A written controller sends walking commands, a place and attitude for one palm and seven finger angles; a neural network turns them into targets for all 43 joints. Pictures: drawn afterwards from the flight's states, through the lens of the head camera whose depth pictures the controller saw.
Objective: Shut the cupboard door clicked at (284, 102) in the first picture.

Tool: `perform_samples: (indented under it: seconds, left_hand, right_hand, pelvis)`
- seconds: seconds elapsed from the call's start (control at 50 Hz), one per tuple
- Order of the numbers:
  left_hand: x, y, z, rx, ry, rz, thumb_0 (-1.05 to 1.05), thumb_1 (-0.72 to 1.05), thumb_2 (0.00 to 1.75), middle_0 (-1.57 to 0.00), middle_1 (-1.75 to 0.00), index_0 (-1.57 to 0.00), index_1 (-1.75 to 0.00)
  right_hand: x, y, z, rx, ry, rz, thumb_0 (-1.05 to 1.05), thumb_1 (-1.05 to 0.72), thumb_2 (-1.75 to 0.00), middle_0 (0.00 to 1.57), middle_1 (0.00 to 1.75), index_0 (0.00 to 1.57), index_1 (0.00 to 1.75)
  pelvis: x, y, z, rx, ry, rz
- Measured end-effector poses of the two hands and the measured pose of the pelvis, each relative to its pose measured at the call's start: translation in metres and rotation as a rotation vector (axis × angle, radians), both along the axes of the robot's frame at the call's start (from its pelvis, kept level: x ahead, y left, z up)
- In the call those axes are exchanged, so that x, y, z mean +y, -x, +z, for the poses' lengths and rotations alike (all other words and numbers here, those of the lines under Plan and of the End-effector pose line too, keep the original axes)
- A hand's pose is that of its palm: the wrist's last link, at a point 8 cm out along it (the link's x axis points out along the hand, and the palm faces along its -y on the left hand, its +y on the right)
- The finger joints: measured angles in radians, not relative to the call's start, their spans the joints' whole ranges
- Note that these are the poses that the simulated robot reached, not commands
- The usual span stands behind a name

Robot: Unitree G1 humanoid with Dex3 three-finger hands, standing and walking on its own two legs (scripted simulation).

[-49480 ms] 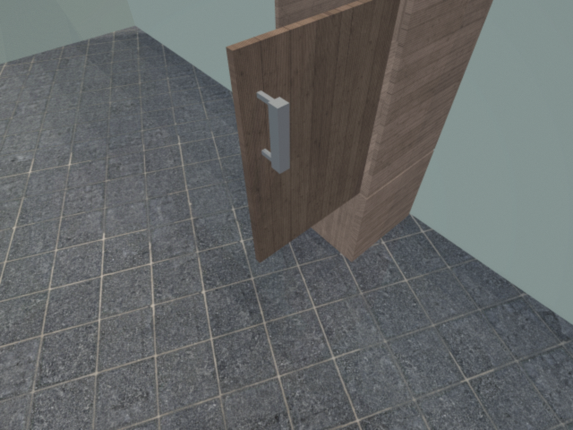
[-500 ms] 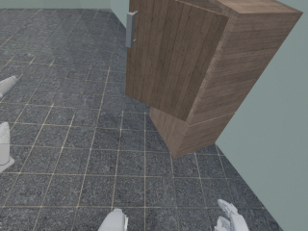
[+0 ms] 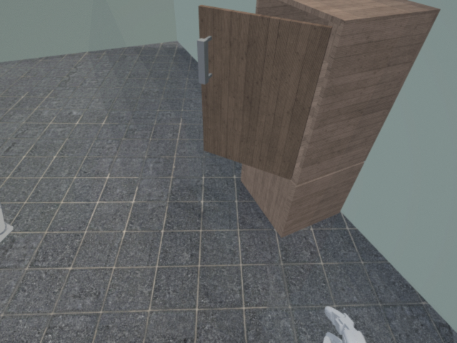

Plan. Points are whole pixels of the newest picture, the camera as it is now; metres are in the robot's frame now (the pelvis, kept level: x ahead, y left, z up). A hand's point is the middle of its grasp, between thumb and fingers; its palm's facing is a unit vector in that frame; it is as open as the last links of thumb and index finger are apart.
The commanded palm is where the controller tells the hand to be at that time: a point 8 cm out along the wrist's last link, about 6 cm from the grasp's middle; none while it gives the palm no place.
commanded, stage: stop stepping back and stand still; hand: left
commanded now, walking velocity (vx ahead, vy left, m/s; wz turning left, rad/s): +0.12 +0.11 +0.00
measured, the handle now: (206, 60) +0.97 +0.13 +0.10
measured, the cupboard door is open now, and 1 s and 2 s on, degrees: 39 39 39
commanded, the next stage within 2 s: let the arm hang, fingers relaxed in 0.90 s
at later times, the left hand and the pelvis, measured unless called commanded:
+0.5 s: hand out of the picture +0.21 +0.31 +0.20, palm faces +0.45 -0.70 -0.56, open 7.4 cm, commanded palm +0.15 +0.34 +0.19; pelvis +0.01 +0.04 +0.00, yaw +0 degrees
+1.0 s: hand (5, 215) +0.24 +0.33 +0.17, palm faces +0.42 -0.76 -0.50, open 7.4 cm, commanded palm none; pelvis +0.04 +0.05 +0.01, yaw +0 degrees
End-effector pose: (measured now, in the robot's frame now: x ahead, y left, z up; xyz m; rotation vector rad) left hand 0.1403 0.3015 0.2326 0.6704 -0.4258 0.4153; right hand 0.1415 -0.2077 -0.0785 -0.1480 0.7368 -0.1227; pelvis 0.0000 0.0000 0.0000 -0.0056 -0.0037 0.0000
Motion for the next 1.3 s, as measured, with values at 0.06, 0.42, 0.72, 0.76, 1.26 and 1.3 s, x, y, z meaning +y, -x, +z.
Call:
perform_samples:
  seconds: [0.06, 0.42, 0.72, 0.76, 1.26, 1.3]
  left_hand:
    - [0.021, 0.009, -0.013, 0.034, 0.086, 0.102, 0.01, 0.88, 0.89, -0.21, -0.30, -0.22, -0.30]
    - [0.032, -0.027, -0.005, 0.021, -0.013, -0.056, 0.02, 0.88, 0.89, -0.21, -0.30, -0.21, -0.30]
    - [0.051, -0.045, -0.077, 0.222, 0.304, 0.081, 0.02, 0.89, 0.89, -0.21, -0.30, -0.21, -0.30]
    - [0.046, -0.052, -0.064, 0.172, 0.271, 0.037, 0.02, 0.88, 0.89, -0.21, -0.30, -0.21, -0.30]
    - [-0.028, 0.059, -0.350, 1.449, 0.703, 0.129, 0.01, 0.90, 0.89, -0.20, -0.30, -0.20, -0.30]
    - [-0.030, 0.085, -0.364, 1.492, 0.767, 0.207, 0.00, 0.97, 0.89, -0.20, -0.30, -0.21, -0.30]
  right_hand:
    - [-0.005, 0.000, 0.001, 0.028, 0.019, 0.011, 0.01, -0.90, -0.90, 0.20, 0.30, 0.20, 0.30]
    - [0.029, -0.031, 0.019, -0.070, 0.067, 0.013, 0.01, -0.91, -0.90, 0.20, 0.30, 0.20, 0.30]
    - [0.029, -0.022, -0.001, 0.100, 0.094, 0.002, 0.01, -0.91, -0.90, 0.20, 0.30, 0.20, 0.30]
    - [0.028, -0.028, 0.006, 0.074, 0.111, 0.002, 0.01, -0.91, -0.90, 0.20, 0.30, 0.20, 0.30]
    - [0.008, 0.017, -0.030, 0.298, 0.081, 0.040, 0.00, -0.91, -0.90, 0.20, 0.30, 0.20, 0.30]
    - [0.005, 0.045, -0.031, 0.391, 0.094, 0.027, 0.00, -0.91, -0.90, 0.20, 0.30, 0.20, 0.30]
  pelvis:
    - [0.007, -0.002, 0.007, -0.002, -0.013, -0.012]
    - [0.037, -0.007, 0.001, -0.015, 0.001, 0.013]
    - [0.050, -0.032, 0.006, -0.004, 0.008, 0.020]
    - [0.050, -0.033, 0.007, 0.001, 0.008, 0.023]
    - [0.050, -0.014, 0.001, -0.011, -0.004, 0.026]
    - [0.045, -0.012, 0.002, -0.014, 0.000, 0.035]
